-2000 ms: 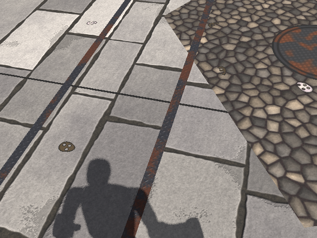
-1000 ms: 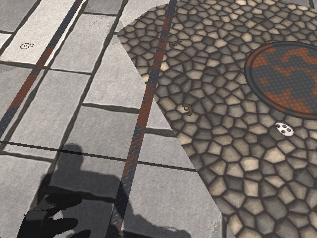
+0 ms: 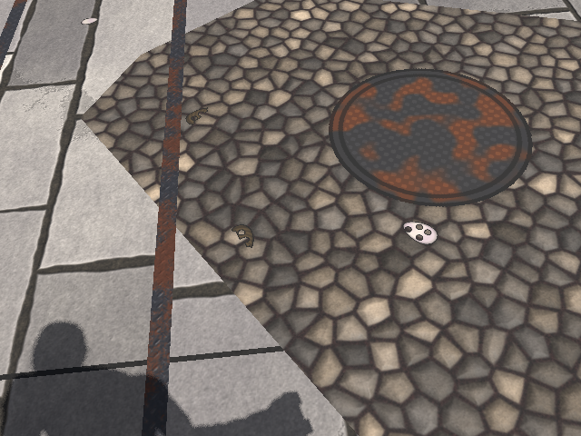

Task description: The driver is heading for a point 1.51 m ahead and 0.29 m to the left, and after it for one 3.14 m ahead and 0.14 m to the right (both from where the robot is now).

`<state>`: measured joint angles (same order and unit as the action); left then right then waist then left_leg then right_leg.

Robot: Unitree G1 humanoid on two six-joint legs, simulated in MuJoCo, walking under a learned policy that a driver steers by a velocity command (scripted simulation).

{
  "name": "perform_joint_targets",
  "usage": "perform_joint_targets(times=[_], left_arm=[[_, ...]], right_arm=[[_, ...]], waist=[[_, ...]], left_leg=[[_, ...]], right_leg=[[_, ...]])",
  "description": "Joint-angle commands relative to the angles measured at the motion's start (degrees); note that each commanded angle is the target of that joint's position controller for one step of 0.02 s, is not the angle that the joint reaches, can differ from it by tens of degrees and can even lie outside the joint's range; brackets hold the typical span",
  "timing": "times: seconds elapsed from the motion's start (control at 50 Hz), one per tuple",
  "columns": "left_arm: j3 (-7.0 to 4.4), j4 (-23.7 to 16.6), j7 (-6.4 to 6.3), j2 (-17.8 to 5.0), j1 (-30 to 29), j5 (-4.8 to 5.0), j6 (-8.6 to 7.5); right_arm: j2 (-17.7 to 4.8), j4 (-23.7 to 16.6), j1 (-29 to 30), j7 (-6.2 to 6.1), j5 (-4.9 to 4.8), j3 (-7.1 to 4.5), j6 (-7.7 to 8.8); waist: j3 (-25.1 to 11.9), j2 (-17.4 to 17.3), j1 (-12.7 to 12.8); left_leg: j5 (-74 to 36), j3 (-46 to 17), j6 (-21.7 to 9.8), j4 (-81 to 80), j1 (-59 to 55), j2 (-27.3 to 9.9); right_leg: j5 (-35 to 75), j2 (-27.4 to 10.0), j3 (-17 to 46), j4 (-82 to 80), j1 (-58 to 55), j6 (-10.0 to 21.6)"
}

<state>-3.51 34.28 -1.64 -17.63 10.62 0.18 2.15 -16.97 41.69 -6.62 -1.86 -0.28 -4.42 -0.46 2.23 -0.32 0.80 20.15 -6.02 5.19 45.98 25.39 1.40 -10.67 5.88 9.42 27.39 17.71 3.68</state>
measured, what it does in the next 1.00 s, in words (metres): walks ahead, turning left: left foot, then left foot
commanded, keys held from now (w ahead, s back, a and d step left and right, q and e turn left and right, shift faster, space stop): no key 0.08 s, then q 0.16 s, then w+q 0.66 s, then w+e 0.10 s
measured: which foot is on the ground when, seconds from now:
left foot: up 0.00-0.10, down 0.12-0.46, up 0.48-0.86, down 0.88-1.00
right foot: down 0.00-0.88, up 0.90-1.00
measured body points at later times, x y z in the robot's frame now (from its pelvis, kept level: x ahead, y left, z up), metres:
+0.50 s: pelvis +0.04 +0.03 -0.01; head +0.04 +0.03 +0.44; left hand +0.13 +0.32 -0.10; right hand +0.19 -0.23 -0.11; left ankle +0.01 +0.15 -0.73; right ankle +0.03 -0.08 -0.74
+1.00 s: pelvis +0.25 +0.16 -0.01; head +0.28 +0.19 +0.43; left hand +0.21 +0.46 -0.13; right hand +0.50 -0.02 -0.10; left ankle +0.28 +0.25 -0.74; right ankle +0.20 -0.03 -0.64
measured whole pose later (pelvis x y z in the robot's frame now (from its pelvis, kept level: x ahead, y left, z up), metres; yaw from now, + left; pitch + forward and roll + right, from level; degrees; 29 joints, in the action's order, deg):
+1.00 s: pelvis +0.25 +0.16 -0.01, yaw +22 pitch +2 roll +0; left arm -2.6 43.1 -0.4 -17.7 17.7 1.5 -5.5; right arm -16.7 36.0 -10.0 2.3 -0.5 -2.6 2.8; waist 3.5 1.2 1.9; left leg 11.2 1.6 -5.0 32.8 23.3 4.3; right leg -20.7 -4.8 1.7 70.0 22.6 -0.4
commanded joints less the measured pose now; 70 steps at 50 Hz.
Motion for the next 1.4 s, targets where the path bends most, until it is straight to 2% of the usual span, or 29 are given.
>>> perform_joint_targets(times=[0.02, 0.08, 0.12, 0.14, 0.16, 0.2, 0.24, 0.3, 0.38, 0.42, 0.46, 0.48, 0.5, 0.54, 0.6, 0.68, 0.78, 0.82, 0.86, 0.88, 0.9, 0.92, 0.94, 0.98, 1.02, 1.06, 1.22, 1.32, 1.4], left_arm=[[-2.74, -4.01, 0.11, -9.21, -1.2, -0.19, -0.25], [-2.19, -3.73, 0.38, -8.27, -2.26, 0.2, 0.14], [-0.76, -2.72, 0.3, -4.56, -1.29, 0.11, 0.0], [0.19, -1.51, 0.43, -1.62, 2.7, -1.35, -0.45], [-0.15, -1.51, 0.56, -2.19, 4.96, -1.57, -0.89], [-0.75, -0.35, 0.35, -4.64, 0.69, -2.45, -1.46], [-1.03, -0.7, 0.1, -4.43, -3.03, -2.37, -1.31], [-0.89, -0.05, 0.09, -3.12, -1.89, -1.4, -2.44], [-1.17, 0.46, 1.11, -1.89, -1.53, 0.02, -6.14], [-1.55, 1.69, 1.6, -1.86, 1.75, 0.39, -7.55], [-3.0, 3.8, 1.28, -5.76, 9.89, -0.1, -8.14], [-3.94, 5.08, 1.48, -9.33, 14.09, -0.4, -8.17], [-3.88, 5.15, 1.5, -9.02, 13.07, -0.82, -8.18], [-2.85, 4.39, 0.84, -5.6, 10.93, -0.06, -8.15], [-2.35, 4.69, 0.64, -5.22, 9.8, -0.44, -7.7], [-2.38, 6.17, 0.74, -6.98, 10.04, -0.31, -7.35], [-2.96, 8.63, 1.13, -10.16, 11.73, 1.03, -6.74], [-3.29, 9.03, 1.06, -11.44, 11.22, 1.26, -6.29], [-3.09, 8.59, 0.51, -11.43, 11.06, 1.17, -5.82], [-1.99, 6.92, 0.25, -8.89, 11.45, -0.28, -6.27], [0.65, 3.02, 0.93, -0.52, 16.9, -1.6, -7.67], [-0.42, 3.68, 1.5, -7.05, 11.2, 1.07, -9.23], [-1.0, 2.77, 1.63, -8.98, 7.18, 3.09, -9.62], [-0.63, 3.92, 0.83, -7.52, 6.07, 1.21, -9.43], [-0.68, 5.72, 1.27, -6.63, 9.45, 1.12, -7.69], [-0.43, 6.84, 1.28, -5.05, 10.21, 0.9, -6.15], [0.37, 3.93, 2.93, -2.08, -2.68, 1.18, -6.95], [1.16, 0.02, 5.33, -0.82, -9.54, 1.14, -7.41], [-0.05, -1.13, 6.2, -3.3, -4.88, 0.86, -6.9]], right_arm=[[-5.12, -3.7, 0.7, 0.57, -0.25, -1.17, 1.49], [-4.59, -3.55, -0.86, 1.42, -0.27, -0.98, 2.18], [-3.77, -2.75, -3.33, 2.01, 0.97, -0.4, 2.7], [-6.04, -3.51, -2.67, 1.98, 2.27, -0.26, 2.77], [-5.87, -3.52, 1.59, 2.0, 3.21, 0.54, 2.75], [-3.03, -4.19, 3.71, 2.29, 1.87, 1.32, 2.89], [-6.92, -3.31, 0.74, 2.04, 0.67, 0.54, 2.93], [-7.76, -3.37, -1.66, 0.76, 0.32, 0.66, 1.97], [-9.23, -4.15, -4.44, -0.01, -0.9, -0.15, 1.16], [-7.79, -5.88, -1.94, 0.06, -1.26, 0.11, 0.9], [-3.45, -8.95, 2.16, 0.34, -1.46, 1.2, 1.38], [-2.01, -10.45, 3.03, 0.62, -1.99, 1.58, 2.01], [-4.91, -10.89, 2.47, 0.74, -2.02, 0.7, 2.54], [-5.03, -9.16, -0.82, 1.59, -1.96, 0.35, 3.09], [-3.54, -9.55, 1.19, 3.09, -1.58, 0.67, 3.31], [-1.59, -11.78, 5.38, 4.42, -1.28, 1.72, 3.21], [-2.6, -13.87, 9.29, 5.82, -1.63, 1.72, 3.35], [-4.83, -13.93, 6.75, 5.87, -1.32, 0.55, 3.13], [-9.83, -9.89, -9.15, 4.94, -1.4, -2.55, 2.4], [-13.5, -8.03, -19.03, 3.65, -1.86, -4.13, 1.56], [-20.06, -9.15, -16.09, 3.41, -1.47, -4.22, 2.15], [-13.67, -9.86, -17.13, 3.63, -1.11, -2.77, 2.9], [-10.47, -8.41, -14.98, 3.74, -0.49, -1.75, 3.65], [-7.18, -8.37, -7.97, 3.89, 0.01, -0.56, 4.54], [-5.22, -7.8, -5.49, 3.93, 1.09, 0.03, 5.42], [-5.43, -5.81, -6.01, 3.93, 0.72, -0.02, 6.65], [-7.14, -1.08, -9.64, 2.05, 0.75, -0.09, 7.04], [-8.17, 2.07, -13.85, 1.1, 0.36, -0.43, 4.86], [-10.82, 1.4, -12.97, -0.71, 0.54, -0.93, 2.42]], waist=[[-7.04, 9.16, 0.9], [-7.56, 8.88, 0.03], [-8.24, 6.13, -1.39], [-9.14, -2.69, 1.45], [-5.9, -10.19, 5.68], [-3.69, -7.93, 2.83], [-1.84, -8.14, 0.53], [-0.38, -8.94, 0.21], [1.5, -9.41, -0.45], [0.24, -7.19, 1.93], [-0.81, 2.28, 5.59], [0.16, 10.9, 6.11], [3.56, 10.43, 4.45], [3.1, 5.83, 2.8], [2.68, 4.99, 3.36], [2.78, 5.11, 4.5], [4.15, 5.75, 4.52], [1.44, 6.81, 1.56], [-8.31, 5.52, -7.36], [-13.55, -0.64, -11.41], [-21.71, -16.43, -3.05], [-24.74, -8.62, -8.13], [-14.66, -6.58, -7.48], [-6.76, -1.52, -2.84], [-6.05, -4.37, 0.3], [-4.49, -3.4, 1.02], [1.38, -1.68, -3.95], [3.2, -0.45, -6.32], [-3.54, -4.86, -1.75]], left_leg=[[0.8, 0.8, -0.64, -4.0, -1.24, -0.02], [-1.91, 2.0, -2.21, -12.64, -6.54, -0.08], [-15.32, 0.75, -4.49, -25.42, -16.37, -3.32], [-23.28, -8.77, -7.57, -28.11, -19.95, -11.96], [-25.7, -14.26, -14.56, -27.75, -13.38, -16.4], [-8.96, -11.85, -12.9, -29.13, -8.73, -11.23], [-1.98, -11.23, -10.25, -29.48, -7.13, -8.94], [17.56, -14.23, -11.45, -31.95, -5.17, -8.02], [22.04, -23.14, -16.13, -32.27, -7.93, -10.6], [19.8, -21.37, -14.87, -29.49, -3.82, -7.69], [14.16, -10.24, -9.69, -13.66, 9.41, 0.08], [10.55, -3.4, -7.99, -0.34, 17.96, 3.59], [11.8, -3.33, -7.77, 8.85, 23.69, -0.24], [4.81, -3.6, -7.51, 16.0, 26.37, -3.19], [-3.87, -0.44, -5.87, 16.3, 24.94, -5.32], [-12.02, 3.91, -3.55, 6.45, 19.5, -6.31], [-14.51, 8.48, -6.59, -6.07, 10.5, -4.68], [-11.21, 10.94, -9.46, -8.34, 3.91, -1.45], [-11.99, 12.6, -13.33, -10.89, -19.14, 3.71], [-10.79, 0.81, -16.23, -10.95, -36.47, -2.79], [6.46, -36.92, -26.75, -22.03, -49.33, -18.87], [14.59, -44.15, -26.5, -30.91, -48.32, -21.2], [9.76, -34.38, -23.43, -31.04, -40.87, -20.09], [-6.87, -19.24, -20.16, -30.31, -23.75, -15.43], [-15.18, -11.89, -19.55, -33.34, -16.33, -12.95], [-21.14, -6.32, -19.48, -35.48, -13.6, -12.34], [-28.48, 7.43, -12.27, -39.3, -18.47, -10.17], [-39.82, 9.69, -11.48, -35.09, -31.95, -13.87], [-75.68, 12.11, -10.39, -19.38, -36.45, -14.54]], right_leg=[[8.3, -15.05, 17.37, -6.31, -7.08, 9.45], [12.09, -14.26, 18.54, -3.98, -7.27, 8.45], [6.85, -11.31, 14.92, -1.88, -4.02, 3.93], [-4.31, -6.49, 8.62, 4.7, -1.57, 0.18], [-14.16, -2.35, 2.41, 3.99, -1.26, -2.93], [-5.85, -4.68, 0.82, -0.96, -7.17, -5.06], [-1.9, -4.48, -0.05, -1.25, -8.39, -5.01], [-10.45, -2.17, -5.94, 2.26, -6.32, -4.61], [-11.22, -3.01, -6.95, 3.21, -0.61, -3.4], [-9.88, -4.43, -5.9, -1.41, -7.94, -2.0], [-20.93, -13.12, 6.29, -9.31, -20.77, 1.98], [-28.36, -22.67, 21.76, -17.07, -25.41, 6.77], [-27.7, -28.0, 26.85, -17.51, -23.22, 10.36], [-21.46, -25.65, 19.37, -17.16, -24.46, 9.17], [-4.38, -21.1, 5.01, -18.63, -21.9, 6.19], [6.01, -19.06, -6.24, -19.15, -17.33, 5.82], [11.33, -20.86, -12.67, -18.22, -16.57, 3.97], [31.27, -21.38, -15.85, -11.46, -18.73, 2.57], [45.14, -18.76, -20.0, 9.73, -12.74, -0.28], [24.21, -16.46, -19.61, 27.93, 2.12, -2.88], [-23.94, -4.98, -12.14, 48.11, 22.23, -5.9], [-20.84, -6.39, -2.43, 53.47, 26.79, -5.06], [-14.94, -8.95, -4.16, 52.43, 30.29, -3.91], [-6.32, -14.03, -5.01, 44.31, 23.58, -3.26], [-2.34, -15.73, -4.47, 41.62, 17.11, -3.33], [0.06, -15.58, -5.13, 39.19, 16.72, -4.19], [22.38, -10.75, -6.13, 13.93, 20.15, -3.67], [15.99, -9.03, -9.02, 6.53, 26.39, -1.57], [2.71, -2.63, -16.07, 7.12, 16.49, 2.23]])
Velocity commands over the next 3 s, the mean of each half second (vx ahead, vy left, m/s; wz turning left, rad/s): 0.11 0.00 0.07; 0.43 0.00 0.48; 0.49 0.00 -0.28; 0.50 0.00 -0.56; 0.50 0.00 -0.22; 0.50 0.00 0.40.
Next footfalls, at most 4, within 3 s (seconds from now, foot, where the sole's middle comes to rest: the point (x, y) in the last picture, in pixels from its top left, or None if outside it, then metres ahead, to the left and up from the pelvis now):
0.12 left None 0.05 0.14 -0.78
0.88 left None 0.32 0.26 -0.78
1.44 right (239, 343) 0.68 0.20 -0.78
1.88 left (154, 262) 0.93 0.45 -0.78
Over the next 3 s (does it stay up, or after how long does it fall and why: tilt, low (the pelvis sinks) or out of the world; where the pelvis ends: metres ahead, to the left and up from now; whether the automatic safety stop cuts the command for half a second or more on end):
stays up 1.35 0.28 -0.02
